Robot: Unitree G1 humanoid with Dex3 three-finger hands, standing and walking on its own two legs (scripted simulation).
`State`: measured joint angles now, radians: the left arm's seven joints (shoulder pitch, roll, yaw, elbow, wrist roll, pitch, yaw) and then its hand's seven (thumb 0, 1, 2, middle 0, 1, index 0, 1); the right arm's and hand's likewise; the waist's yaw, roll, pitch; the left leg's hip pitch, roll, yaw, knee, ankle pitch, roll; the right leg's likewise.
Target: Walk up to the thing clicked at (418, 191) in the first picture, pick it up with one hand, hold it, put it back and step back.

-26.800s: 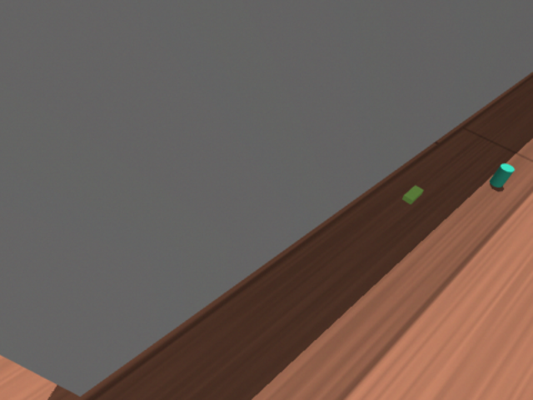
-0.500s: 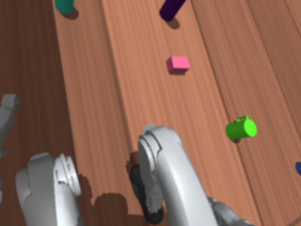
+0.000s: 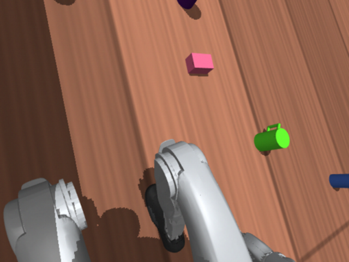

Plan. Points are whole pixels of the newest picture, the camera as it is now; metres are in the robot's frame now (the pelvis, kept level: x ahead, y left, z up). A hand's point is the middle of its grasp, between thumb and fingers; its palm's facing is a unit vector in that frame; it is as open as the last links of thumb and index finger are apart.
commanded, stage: rest palm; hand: left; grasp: from above
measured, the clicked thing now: out of the picture +0.42 +0.31 -0.28
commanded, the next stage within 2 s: close in 0.56 s
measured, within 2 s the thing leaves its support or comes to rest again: neither
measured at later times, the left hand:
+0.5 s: hand out of the picture +0.41 +0.29 -0.25, palm faces -0.47 -0.12 -0.87, open 14.6 cm
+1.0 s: hand out of the picture +0.41 +0.28 -0.25, palm faces -0.41 -0.07 -0.91, open 14.0 cm
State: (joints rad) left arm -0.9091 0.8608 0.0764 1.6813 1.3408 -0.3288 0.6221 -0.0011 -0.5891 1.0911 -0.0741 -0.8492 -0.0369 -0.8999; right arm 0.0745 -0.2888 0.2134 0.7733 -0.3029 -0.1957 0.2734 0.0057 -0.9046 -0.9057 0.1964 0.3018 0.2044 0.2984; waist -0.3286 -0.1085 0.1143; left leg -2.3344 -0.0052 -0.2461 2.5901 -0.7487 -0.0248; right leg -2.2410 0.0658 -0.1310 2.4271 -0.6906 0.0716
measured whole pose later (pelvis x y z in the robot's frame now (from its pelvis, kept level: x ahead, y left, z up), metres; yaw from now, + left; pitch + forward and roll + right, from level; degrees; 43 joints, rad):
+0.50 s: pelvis +0.00 +0.00 +0.00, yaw -1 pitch +27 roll -14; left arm -0.96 0.87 0.09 1.76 1.31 -0.21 0.69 0.00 -0.59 1.10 -0.08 -0.86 -0.03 -0.91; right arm 0.04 -0.34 0.22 0.75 -0.30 -0.26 0.30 0.01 -0.90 -0.91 0.19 0.30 0.20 0.30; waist -0.37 -0.12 0.12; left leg -2.36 0.00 -0.25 2.59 -0.73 -0.01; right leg -2.25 0.08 -0.14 2.41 -0.67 0.07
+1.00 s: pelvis -0.01 +0.01 +0.01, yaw -2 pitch +26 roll -14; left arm -0.92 0.84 0.03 1.72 1.34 -0.22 0.79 0.00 -0.49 1.05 -0.13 -0.85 -0.10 -0.89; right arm 0.01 -0.33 0.25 0.75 -0.31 -0.27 0.31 0.01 -0.89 -0.90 0.20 0.30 0.20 0.30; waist -0.35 -0.13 0.12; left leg -2.33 0.01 -0.26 2.58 -0.74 -0.01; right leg -2.22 0.08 -0.15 2.39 -0.66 0.07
